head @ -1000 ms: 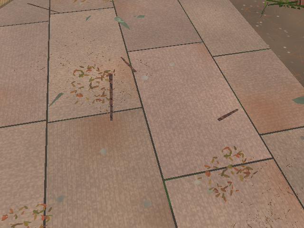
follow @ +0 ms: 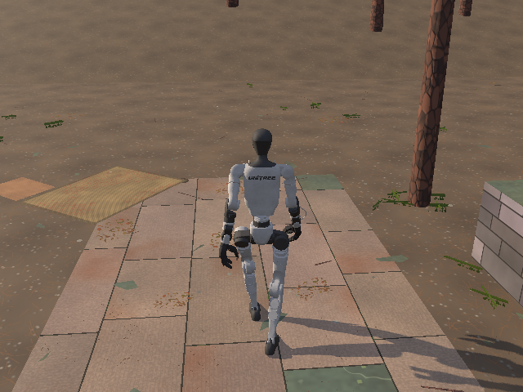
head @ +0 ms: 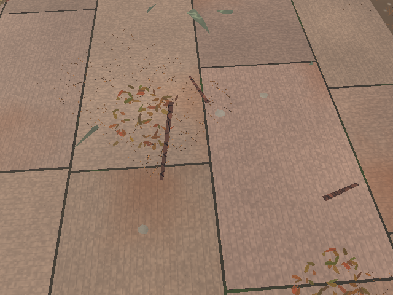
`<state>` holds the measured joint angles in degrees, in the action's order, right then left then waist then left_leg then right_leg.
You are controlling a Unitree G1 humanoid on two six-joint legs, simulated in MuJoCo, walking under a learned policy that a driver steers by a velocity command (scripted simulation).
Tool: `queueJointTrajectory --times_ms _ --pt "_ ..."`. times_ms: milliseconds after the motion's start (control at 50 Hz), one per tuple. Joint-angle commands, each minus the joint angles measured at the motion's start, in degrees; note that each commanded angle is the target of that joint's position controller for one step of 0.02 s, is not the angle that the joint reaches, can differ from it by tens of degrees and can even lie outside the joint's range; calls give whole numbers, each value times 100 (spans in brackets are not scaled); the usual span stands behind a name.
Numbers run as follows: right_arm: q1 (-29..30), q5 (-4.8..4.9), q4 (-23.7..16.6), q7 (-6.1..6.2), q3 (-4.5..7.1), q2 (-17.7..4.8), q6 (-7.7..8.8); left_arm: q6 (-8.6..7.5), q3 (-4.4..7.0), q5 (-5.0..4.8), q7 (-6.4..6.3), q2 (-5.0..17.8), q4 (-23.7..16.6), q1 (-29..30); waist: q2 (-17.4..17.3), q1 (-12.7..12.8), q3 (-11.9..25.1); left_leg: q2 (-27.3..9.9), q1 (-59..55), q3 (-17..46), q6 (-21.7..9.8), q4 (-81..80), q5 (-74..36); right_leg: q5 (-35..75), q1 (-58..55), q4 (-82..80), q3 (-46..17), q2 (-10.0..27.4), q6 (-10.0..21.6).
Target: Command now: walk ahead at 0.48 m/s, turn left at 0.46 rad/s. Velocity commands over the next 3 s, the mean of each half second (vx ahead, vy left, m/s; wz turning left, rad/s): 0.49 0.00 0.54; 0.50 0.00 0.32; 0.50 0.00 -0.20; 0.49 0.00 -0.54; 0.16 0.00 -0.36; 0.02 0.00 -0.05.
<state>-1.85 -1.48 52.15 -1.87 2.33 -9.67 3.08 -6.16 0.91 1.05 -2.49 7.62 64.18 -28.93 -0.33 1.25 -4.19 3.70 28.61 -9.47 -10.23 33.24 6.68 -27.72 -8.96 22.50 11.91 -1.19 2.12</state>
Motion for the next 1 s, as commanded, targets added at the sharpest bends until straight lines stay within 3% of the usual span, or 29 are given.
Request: queueJointTrajectory --times_ms 20,40,60,80,100,120,140,180,240,320,440,480,520,540,560,580,600,620,640,660,700,780,860,900,960,1000 --pt "-2533 -111 411 110 451 -1162 2 -6 221 -18 37 1042 -478 216 188 -1364 1247 -749 -3202 1471 -732 -605 941 4879 1960 4370 6 1047 255" --pt "-2243 -84 284 91 544 -1601 -64 -24 171 -97 158 487 -832 -122 -1190 -712 1730 -2375 -4620 4910 -1808 -1217 527 -246 4273 6527 -581 -262 -2" --pt "-2060 54 272 100 523 -1486 -120 -79 210 -41 211 843 -1049 549 -324 -802 1505 -2260 -4420 5119 -1783 -1842 1467 260 5139 6680 -1472 4 116" --pt "-1662 83 213 134 442 -1199 -110 -152 222 -52 246 954 -1260 1035 -31 -640 762 -2180 -3647 4412 -1460 -2057 1448 825 5315 6186 -1529 342 154" --pt "-1431 67 197 136 366 -905 -77 -181 247 -52 238 961 -1269 1083 466 -347 350 -1959 -2830 3868 -1164 -2196 688 1104 4953 5585 -1484 544 137" --pt "-1331 74 176 164 315 -776 -17 -104 257 23 217 903 -1292 1106 592 -136 203 -1667 -2263 3373 -969 -2192 -77 1127 4552 5191 -1509 664 45" --pt "-1305 92 164 195 280 -733 41 25 234 114 226 783 -1283 970 507 21 203 -1445 -1877 2986 -875 -2200 -561 1088 4186 4911 -1505 717 -55" --pt "-1517 132 201 208 276 -852 159 220 228 176 254 683 -1368 983 316 114 212 -1191 -1632 2584 -802 -2185 -1226 1060 4048 4418 -1382 739 -215" --pt "-1877 160 197 205 304 -1050 176 331 238 179 297 768 -1732 1766 -14 -60 64 -960 -1630 2398 -600 -2269 -1464 1733 4458 3582 -1183 754 -413" --pt "-2447 151 173 190 301 -1046 116 364 224 136 353 837 -2154 2791 -264 -472 112 -854 -2285 2484 -204 -2072 -1933 2598 4903 2575 -1120 591 -465" --pt "-2860 51 55 272 319 -1170 68 283 126 64 405 896 -2669 3786 -435 -776 107 -1000 -3255 2864 -250 -1603 -2558 2558 4993 1451 -1126 234 -336" --pt "-2659 36 -54 321 350 -1280 78 222 139 30 392 1022 -2713 3569 -510 -569 158 -1066 -3217 2976 -117 -1368 -2820 2420 4326 950 -1219 142 -204" --pt "-2266 39 -197 287 390 -1451 128 152 254 1 298 1320 -2418 2462 -488 -44 645 -869 -2813 2866 160 -442 -3883 2076 2609 594 -1141 -148 2" --pt "-2107 93 -254 224 394 -1468 180 81 326 28 220 1497 -2224 1596 -281 420 1122 -581 -2358 2665 284 635 -3582 2352 1366 292 -1278 92 163" --pt "-2145 173 -480 174 286 -1053 229 55 423 191 107 1920 -2188 677 274 689 2018 -251 -1534 2351 355 2177 -1670 1330 -31 290 -2524 1420 400" --pt "-3010 407 -601 204 199 -557 170 119 517 306 128 2354 -2237 828 1730 126 2640 594 184 1743 536 3745 2687 1460 -1193 -227 -5191 2940 1156" --pt "-2897 144 -437 258 254 -1113 82 203 485 178 176 1848 -2266 1126 943 35 2162 31 674 1717 466 4235 2201 537 -536 -445 -5556 2682 1207" --pt "-2428 53 -443 210 265 -1120 53 199 348 114 199 1303 -2301 1512 354 -3 1210 -179 668 1643 511 4075 1574 573 413 -619 -4508 2323 1048" --pt "-2153 23 -495 163 237 -984 50 175 280 126 234 1071 -2240 1661 101 -49 756 -325 566 1597 547 3790 1276 1185 1035 -768 -3714 1994 913" --pt "-2047 -32 -523 111 227 -902 17 140 255 128 235 1025 -2145 1586 302 -101 572 -430 442 1587 577 3567 1192 1742 1363 -874 -3165 1751 797" --pt "-2095 -83 -548 23 202 -781 -89 37 248 65 273 1041 -1929 1360 604 -233 484 -439 194 1529 625 3329 1157 2632 1718 -1019 -2550 1512 741" --pt "-1496 -114 -772 -69 153 -729 -139 -108 282 -13 343 1157 -1703 1014 575 -239 355 -504 740 1463 710 2789 704 3147 1607 -1329 -1996 1502 889" --pt "-480 -93 -1102 -157 6 -593 -81 -56 277 -42 362 1169 -1550 794 545 -96 158 -696 624 941 831 1332 -176 3276 1720 -1504 -1381 1219 792" --pt "-71 -65 -1209 -170 -60 -540 -54 -40 300 -50 363 1282 -1465 596 578 31 130 -671 268 698 829 696 -339 3464 1718 -1465 -1237 1203 746" --pt "241 -46 -1328 -120 -54 -674 -31 16 332 -31 346 1433 -1316 288 600 117 77 -603 82 567 711 190 -65 3737 1272 -1270 -1319 1442 718" --pt "160 -71 -1325 -73 -28 -744 1 85 344 -23 317 1496 -1240 236 619 42 113 -472 -208 498 559 -109 295 4329 972 -900 -1313 1547 672"
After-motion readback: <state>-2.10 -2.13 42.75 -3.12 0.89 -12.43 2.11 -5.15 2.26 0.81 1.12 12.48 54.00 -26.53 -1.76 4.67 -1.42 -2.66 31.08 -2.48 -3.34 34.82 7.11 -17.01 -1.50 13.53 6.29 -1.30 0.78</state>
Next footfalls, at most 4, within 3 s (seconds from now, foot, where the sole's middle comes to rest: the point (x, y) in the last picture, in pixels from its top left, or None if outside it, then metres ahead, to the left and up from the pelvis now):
0.02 left None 0.17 0.04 -0.75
0.56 right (227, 266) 0.53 -0.05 -0.75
1.06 left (142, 228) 0.66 0.25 -0.75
1.60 right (164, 153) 0.99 0.19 -0.75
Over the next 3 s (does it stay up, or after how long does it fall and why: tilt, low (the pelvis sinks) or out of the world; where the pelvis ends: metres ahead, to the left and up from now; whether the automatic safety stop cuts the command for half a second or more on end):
stays up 1.19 0.27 0.03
